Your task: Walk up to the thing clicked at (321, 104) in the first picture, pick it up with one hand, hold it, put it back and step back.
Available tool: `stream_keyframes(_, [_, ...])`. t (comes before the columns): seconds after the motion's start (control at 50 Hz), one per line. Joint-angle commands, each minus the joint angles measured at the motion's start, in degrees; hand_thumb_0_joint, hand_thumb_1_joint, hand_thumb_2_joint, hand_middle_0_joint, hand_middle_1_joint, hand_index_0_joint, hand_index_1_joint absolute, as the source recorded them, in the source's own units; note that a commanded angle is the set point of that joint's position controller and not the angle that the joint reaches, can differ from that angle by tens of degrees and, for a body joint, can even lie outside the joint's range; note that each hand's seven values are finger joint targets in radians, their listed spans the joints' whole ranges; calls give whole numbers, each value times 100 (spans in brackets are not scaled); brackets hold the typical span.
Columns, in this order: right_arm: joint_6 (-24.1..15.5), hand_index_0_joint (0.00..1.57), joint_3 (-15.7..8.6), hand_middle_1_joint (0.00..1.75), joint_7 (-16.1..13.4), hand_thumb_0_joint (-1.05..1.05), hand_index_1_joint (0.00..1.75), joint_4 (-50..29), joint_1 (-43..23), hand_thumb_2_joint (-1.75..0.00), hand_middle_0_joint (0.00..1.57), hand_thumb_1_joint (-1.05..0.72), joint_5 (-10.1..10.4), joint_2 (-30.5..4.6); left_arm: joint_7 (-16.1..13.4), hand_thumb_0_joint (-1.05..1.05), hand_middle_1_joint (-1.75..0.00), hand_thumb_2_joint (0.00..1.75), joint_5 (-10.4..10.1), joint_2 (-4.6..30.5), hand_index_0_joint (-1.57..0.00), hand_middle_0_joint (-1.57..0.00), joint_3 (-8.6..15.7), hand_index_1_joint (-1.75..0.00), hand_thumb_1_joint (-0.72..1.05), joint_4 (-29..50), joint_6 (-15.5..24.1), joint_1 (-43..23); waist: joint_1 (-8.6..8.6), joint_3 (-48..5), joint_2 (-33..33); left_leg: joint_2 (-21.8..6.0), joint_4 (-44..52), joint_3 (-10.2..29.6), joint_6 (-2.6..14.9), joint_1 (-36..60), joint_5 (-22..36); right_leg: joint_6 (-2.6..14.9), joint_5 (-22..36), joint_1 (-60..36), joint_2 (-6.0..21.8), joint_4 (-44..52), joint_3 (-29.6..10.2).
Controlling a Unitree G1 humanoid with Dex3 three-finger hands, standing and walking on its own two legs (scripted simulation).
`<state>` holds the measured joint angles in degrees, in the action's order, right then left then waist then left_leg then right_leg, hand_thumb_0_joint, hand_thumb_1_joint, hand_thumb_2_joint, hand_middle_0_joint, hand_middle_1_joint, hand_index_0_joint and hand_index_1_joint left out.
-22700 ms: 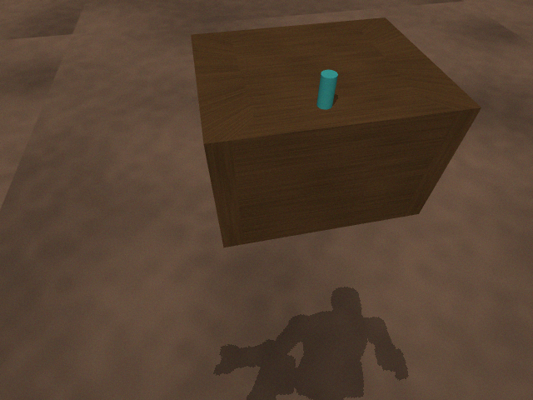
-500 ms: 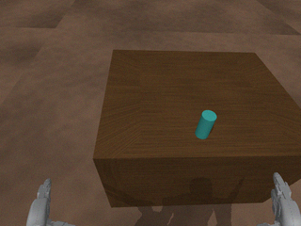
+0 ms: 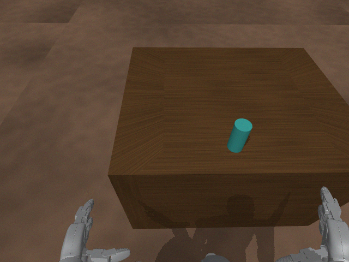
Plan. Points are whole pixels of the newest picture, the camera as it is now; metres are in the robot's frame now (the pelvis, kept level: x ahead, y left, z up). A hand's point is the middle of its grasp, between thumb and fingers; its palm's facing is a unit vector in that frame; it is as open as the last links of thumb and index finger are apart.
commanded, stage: home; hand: right
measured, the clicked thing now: (238, 136) +0.50 -0.20 -0.08
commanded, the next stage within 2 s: none
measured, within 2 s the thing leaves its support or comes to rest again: neither
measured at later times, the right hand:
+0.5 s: hand (256, 236) +0.19 -0.18 -0.06, palm faces +0.13 +0.96 -0.24, open 17.3 cm
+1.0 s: hand (252, 238) +0.19 -0.17 -0.07, palm faces +0.14 +0.95 -0.27, open 17.3 cm
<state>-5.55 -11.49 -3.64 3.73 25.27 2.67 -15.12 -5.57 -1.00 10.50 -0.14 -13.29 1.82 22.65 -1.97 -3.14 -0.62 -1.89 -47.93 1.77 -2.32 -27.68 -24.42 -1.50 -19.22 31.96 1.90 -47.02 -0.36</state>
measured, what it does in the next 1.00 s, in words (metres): stands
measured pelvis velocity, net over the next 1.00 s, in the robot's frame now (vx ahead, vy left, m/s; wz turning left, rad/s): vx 0.02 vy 0.01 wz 0.00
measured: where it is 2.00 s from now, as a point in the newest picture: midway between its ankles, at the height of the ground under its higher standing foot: outside the picture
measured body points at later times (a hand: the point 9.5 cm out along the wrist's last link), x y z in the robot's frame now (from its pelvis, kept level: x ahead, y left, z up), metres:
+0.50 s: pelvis +0.02 +0.00 -0.01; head +0.04 +0.00 +0.44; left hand +0.18 +0.24 -0.07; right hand +0.18 -0.23 -0.04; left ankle +0.00 +0.15 -0.70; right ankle +0.05 -0.14 -0.70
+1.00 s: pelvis +0.02 +0.01 -0.01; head +0.04 +0.01 +0.44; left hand +0.18 +0.25 -0.09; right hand +0.18 -0.22 -0.05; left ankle +0.00 +0.15 -0.70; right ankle +0.05 -0.13 -0.70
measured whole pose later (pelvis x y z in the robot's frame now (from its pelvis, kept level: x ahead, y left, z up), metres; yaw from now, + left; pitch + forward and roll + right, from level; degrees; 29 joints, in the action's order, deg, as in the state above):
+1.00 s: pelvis +0.02 +0.01 -0.01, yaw +0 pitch +7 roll +1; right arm 9.3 -0.1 -8.2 3.0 26.3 1.1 -10.3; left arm -8.1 -1.0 12.3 0.0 -27.8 3.1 14.8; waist 1.3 -5.5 -1.6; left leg -0.3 -52.8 0.3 -1.5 -31.9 -28.2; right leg -2.4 -23.7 37.4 3.4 -53.7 -2.2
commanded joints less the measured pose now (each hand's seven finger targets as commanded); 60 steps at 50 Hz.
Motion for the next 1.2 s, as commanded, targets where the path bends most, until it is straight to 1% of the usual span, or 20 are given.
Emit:
stream_keyframes(0.0, [-184,6,-67,6,-2,0,6,-880,49,-9,6,50,-47,-635,-14,0,-24,71,22,997,-16,-17,621,-24,53,891,372,-75,111,-646,-202,294,720,-538,239,-245,550,62,378,-850,-80,887,223])
stream_keyframes(0.02, [-115,6,40,6,-2,0,6,-815,10,-8,6,50,-48,-529,-29,0,-25,75,-1,1124,-17,-17,813,-25,61,916,379,-155,201,-726,-157,302,684,-543,229,-294,660,66,490,-910,-57,862,196])
stream_keyframes(0.06, [7,6,466,6,23,0,6,-656,-141,-7,6,52,-82,-172,-10,0,-26,78,-8,1024,-18,-18,776,-26,68,807,359,-116,315,-719,-128,303,638,-563,230,-401,750,80,575,-957,-45,788,165])
stream_keyframes(0.08, [44,6,462,6,1,0,6,-690,-352,-7,6,53,-85,-212,-44,0,-27,82,-13,1234,-18,-19,911,-27,76,1175,391,-351,381,-827,28,294,661,-567,217,-359,804,102,600,-984,-44,736,147])
stream_keyframes(0.16, [117,5,597,5,-80,0,5,-517,-478,-5,5,57,-144,-163,6,0,-29,88,-34,392,-20,-20,52,-29,86,1061,338,-573,103,-672,-82,295,601,-568,256,-343,342,73,130,-625,-8,788,26])
stream_keyframes(0.22, [117,6,656,6,-126,0,6,-483,-527,-7,6,53,-148,-222,-20,0,-29,89,-1,387,-20,-20,56,-29,88,1049,268,-394,136,-758,-178,256,639,-505,258,-232,309,76,3,-551,-38,751,76])
stream_keyframes(0.26, [142,6,654,6,-140,0,6,-518,-353,-9,6,50,-156,-263,-30,0,-29,90,24,483,-20,-20,114,-30,89,1125,243,-395,96,-1008,-447,259,560,-480,270,-101,706,60,435,-671,-85,645,197])
stream_keyframes(0.34, [269,6,711,6,-143,0,6,-302,-103,-7,6,52,-108,-207,15,0,-30,90,18,584,-20,-20,293,-30,90,843,104,-82,146,-602,-513,281,592,-519,267,-252,739,52,511,-461,-80,650,236])
stream_keyframes(0.36, [324,5,363,5,-269,0,5,-603,28,-5,5,56,-124,-347,-18,0,-30,90,-4,921,-20,-20,319,-30,90,12,125,-653,129,-728,-606,357,562,-487,277,-262,656,73,350,-460,-42,503,186])
stream_keyframes(0.4, [413,5,887,6,-234,0,6,-538,99,-6,5,53,-125,64,-38,0,-30,90,-29,785,-20,-20,229,-30,90,158,181,-651,265,-513,-148,350,621,-499,236,-351,665,122,310,-350,-42,418,209])
stream_keyframes(0.5, [496,6,866,6,-307,0,6,-633,4,-8,6,51,-145,-63,-80,0,-30,90,-46,822,-20,-20,251,-30,90,-186,235,-813,383,-592,179,319,574,-413,176,-521,858,174,425,-341,-59,184,216])
stream_keyframes(0.52, [521,6,1086,6,-295,0,6,-678,-14,-8,6,50,-140,165,-71,0,-30,90,-46,704,-20,-20,164,-30,90,-183,254,-886,419,-719,297,334,497,-446,171,-480,1063,183,651,-413,-45,144,181])
stream_keyframes(0.56, [588,5,687,6,-369,0,6,-875,-111,-7,5,53,-155,-263,-105,0,-30,90,-52,811,-20,-20,240,-30,90,-280,259,-957,328,-899,135,326,450,-424,172,-410,1188,177,781,-440,-50,84,162])
stream_keyframes(0.58, [609,6,852,6,-369,0,6,-993,-273,-7,6,52,-146,-126,-118,0,-30,90,-58,753,-20,-20,184,-30,90,-276,262,-990,368,-895,205,320,468,-402,154,-387,1212,181,764,-453,-61,59,169])
stream_keyframes(0.66, [782,5,767,6,-451,0,6,-1138,-175,-7,5,53,-155,-179,-198,0,-30,90,-39,822,-20,-20,264,-30,90,-385,305,-1033,334,-1241,88,313,412,-376,157,-306,1260,193,801,-511,-65,-15,155])
stream_keyframes(0.68, [861,6,603,6,-490,0,6,-960,46,-7,6,51,-171,-312,-218,0,-30,90,-44,875,-20,-20,281,-30,90,-454,313,-1013,292,-1124,71,313,407,-380,157,-339,1217,181,773,-473,-68,15,162])
stream_keyframes(0.7, [881,5,806,5,-478,0,5,-1140,-120,-6,5,55,-160,-186,-237,0,-30,90,-47,823,-20,-20,244,-30,90,-439,323,-1072,333,-937,2,306,507,-353,154,-402,1080,174,608,-408,-88,28,196])
stream_keyframes(0.8, [1107,5,738,6,-530,0,6,-896,301,-7,5,52,-193,-169,-275,0,-30,90,-32,852,-20,-20,264,-30,90,-538,397,-1059,281,-890,79,316,449,-401,135,-367,1276,172,816,-343,-92,-9,198])
stream_keyframes(0.92, [1231,5,775,6,-538,0,6,-1096,125,-6,5,53,-206,-177,-294,0,-30,90,0,848,-20,-20,271,-30,90,-546,460,-1103,299,-811,94,321,471,-411,128,-426,1230,179,731,-282,-76,-25,175])
stream_keyframes(1.18, [1415,5,894,5,-579,0,5,-1429,-148,-4,5,56,-210,-84,-395,0,-30,90,32,852,-20,-20,243,-30,90,-592,625,-1143,372,-701,-136,343,567,-446,198,-618,453,141,65,-255,-81,163,131])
